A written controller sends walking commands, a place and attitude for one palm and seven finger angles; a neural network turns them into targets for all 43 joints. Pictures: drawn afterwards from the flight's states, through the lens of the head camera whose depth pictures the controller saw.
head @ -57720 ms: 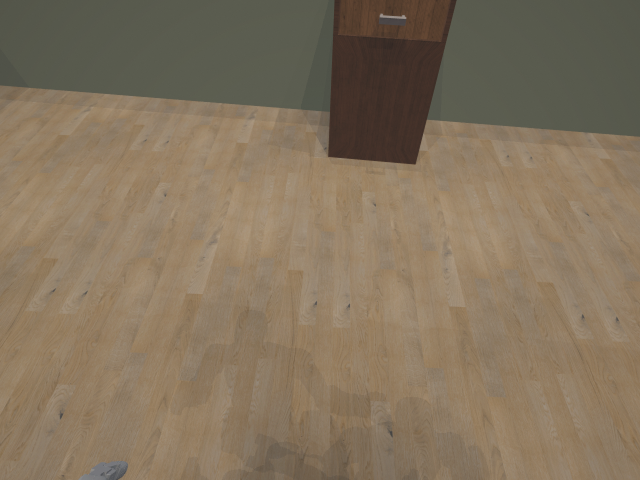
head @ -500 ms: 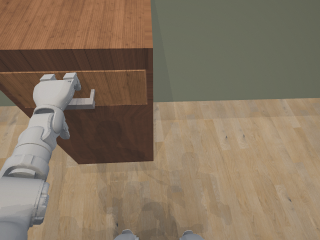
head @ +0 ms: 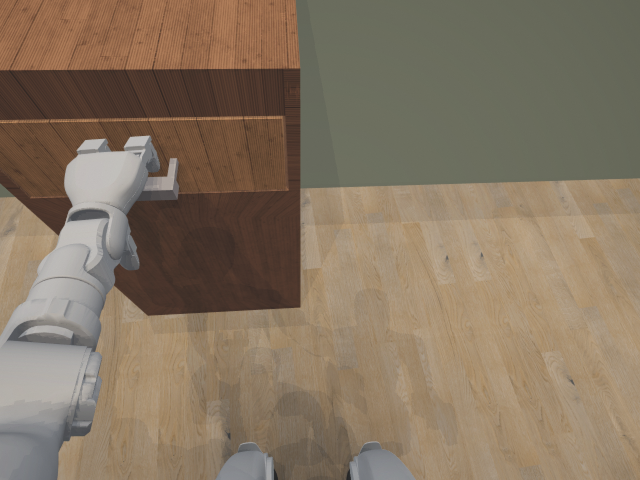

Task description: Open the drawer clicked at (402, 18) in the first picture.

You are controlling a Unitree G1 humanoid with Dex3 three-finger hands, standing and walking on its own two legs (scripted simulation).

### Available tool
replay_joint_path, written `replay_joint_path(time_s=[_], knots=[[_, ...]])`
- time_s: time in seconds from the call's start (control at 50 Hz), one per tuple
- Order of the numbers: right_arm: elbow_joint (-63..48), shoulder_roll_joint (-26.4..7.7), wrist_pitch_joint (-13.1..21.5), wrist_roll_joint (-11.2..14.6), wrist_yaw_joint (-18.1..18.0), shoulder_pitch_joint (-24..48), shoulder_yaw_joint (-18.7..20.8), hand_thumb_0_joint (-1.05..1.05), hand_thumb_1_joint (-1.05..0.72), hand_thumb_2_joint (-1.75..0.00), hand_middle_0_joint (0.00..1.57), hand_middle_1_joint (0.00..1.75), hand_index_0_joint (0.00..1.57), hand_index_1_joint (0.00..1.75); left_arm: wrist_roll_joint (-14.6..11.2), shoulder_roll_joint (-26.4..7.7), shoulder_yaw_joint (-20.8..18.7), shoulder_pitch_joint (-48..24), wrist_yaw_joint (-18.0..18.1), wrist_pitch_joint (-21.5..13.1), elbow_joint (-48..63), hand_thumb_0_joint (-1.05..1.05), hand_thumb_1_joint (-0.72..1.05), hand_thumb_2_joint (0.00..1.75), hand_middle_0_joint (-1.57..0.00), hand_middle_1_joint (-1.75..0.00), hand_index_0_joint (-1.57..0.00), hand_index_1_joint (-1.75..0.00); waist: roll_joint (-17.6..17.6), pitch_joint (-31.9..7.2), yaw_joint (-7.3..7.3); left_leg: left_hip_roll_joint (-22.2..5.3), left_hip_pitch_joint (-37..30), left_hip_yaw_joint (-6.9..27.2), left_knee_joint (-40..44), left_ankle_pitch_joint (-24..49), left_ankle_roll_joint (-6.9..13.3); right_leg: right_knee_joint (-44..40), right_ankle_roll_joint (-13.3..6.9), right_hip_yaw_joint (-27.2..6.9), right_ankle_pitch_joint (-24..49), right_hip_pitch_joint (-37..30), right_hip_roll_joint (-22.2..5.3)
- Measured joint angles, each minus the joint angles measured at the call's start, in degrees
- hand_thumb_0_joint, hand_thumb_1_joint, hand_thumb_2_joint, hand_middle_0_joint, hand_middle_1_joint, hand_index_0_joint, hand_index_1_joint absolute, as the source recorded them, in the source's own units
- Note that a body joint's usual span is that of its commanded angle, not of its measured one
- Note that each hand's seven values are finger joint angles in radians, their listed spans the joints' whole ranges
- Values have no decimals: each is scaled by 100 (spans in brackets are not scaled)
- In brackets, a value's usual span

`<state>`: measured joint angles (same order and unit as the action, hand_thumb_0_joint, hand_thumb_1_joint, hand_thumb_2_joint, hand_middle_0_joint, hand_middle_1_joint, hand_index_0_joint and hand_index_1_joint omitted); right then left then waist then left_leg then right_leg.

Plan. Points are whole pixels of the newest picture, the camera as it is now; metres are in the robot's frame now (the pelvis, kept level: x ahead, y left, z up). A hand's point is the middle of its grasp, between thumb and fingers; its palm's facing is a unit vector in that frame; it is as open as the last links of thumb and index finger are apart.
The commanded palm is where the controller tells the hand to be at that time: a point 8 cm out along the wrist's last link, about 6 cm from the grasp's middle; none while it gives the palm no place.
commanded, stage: lower the fingers behind the handle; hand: left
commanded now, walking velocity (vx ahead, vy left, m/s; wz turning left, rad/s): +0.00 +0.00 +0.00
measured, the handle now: (141, 177) +0.53 +0.24 -0.01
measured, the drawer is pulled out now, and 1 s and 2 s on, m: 0.00 0.00 0.00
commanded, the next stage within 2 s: lift the fingers back up to retry in 0.92 s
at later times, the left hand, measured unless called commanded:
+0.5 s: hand (128, 207) +0.48 +0.24 +0.00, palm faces -0.04 +0.01 -1.00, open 13.8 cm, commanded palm +0.45 +0.24 +0.02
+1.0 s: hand (128, 210) +0.47 +0.24 +0.00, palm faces -0.04 +0.02 -1.00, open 13.8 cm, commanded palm +0.45 +0.23 +0.02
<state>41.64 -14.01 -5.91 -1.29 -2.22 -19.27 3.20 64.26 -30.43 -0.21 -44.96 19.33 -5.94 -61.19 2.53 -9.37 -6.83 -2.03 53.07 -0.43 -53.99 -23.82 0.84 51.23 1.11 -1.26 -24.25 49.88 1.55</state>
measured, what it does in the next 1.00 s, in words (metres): stands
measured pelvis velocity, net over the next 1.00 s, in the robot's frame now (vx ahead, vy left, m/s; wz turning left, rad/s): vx -0.03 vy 0.00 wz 0.00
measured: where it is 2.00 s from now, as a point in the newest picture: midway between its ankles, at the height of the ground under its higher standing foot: outside the picture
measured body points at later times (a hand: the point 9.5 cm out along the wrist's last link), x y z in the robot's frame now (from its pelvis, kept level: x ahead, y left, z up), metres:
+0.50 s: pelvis -0.02 +0.00 -0.02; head +0.11 +0.01 +0.42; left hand +0.47 +0.24 +0.05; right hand +0.01 -0.27 -0.14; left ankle +0.01 +0.11 -0.68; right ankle -0.01 -0.14 -0.68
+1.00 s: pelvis -0.03 +0.00 -0.03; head +0.10 +0.01 +0.40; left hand +0.47 +0.24 +0.05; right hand -0.02 -0.27 -0.15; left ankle +0.01 +0.11 -0.68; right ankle -0.01 -0.14 -0.68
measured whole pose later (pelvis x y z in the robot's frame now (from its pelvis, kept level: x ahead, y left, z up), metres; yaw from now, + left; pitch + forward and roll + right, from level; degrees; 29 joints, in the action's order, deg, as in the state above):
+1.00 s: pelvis -0.03 +0.00 -0.03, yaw +0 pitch +25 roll -3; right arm 40.4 -14.1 -4.6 -0.7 -2.9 -19.8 1.4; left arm 64.0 -32.2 2.2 -51.3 19.2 -3.6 -62.5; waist 2.6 -9.8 -7.7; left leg -1.8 63.3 0.1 -62.3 -24.2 1.2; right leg 59.9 1.5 -0.8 -25.1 60.0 1.4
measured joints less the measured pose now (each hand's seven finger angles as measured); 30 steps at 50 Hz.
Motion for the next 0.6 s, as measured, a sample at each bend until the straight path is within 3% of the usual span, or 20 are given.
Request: replay_joint_path(time_s=[0.12, 0.28, 0.6], knots=[[57, -24, 3, -18, 15, -37, 21, 0, -90, -90, 20, 30, 20, 30, 35, -28, -10, -21, 129, -106, 35, 0, -49, 30, -33, -124, -32, -120, -7, -73, 23, -4, 216, 19, -190, -63, -1, 187, -4, 17, -67, 209, 7], [22, -32, -23, 5, 41, 42, -15, 0, -90, -90, 20, 30, 20, 30, 73, 17, 124, -141, 271, 82, -62, 0, -49, 30, -29, -126, -32, -120, -10, -93, 10, 3, 376, 38, -339, -82, 6, 336, 3, 34, -94, 360, 3], [-169, -27, 42, 38, -17, 82, -141, 0, -90, -90, 20, 30, 20, 30, 52, -98, 177, -457, 145, 135, -98, 0, -49, 30, -25, -131, -32, -120, -25, -101, -25, 16, 835, 37, -722, -105, 27, 757, 24, 28, -143, 832, -5]])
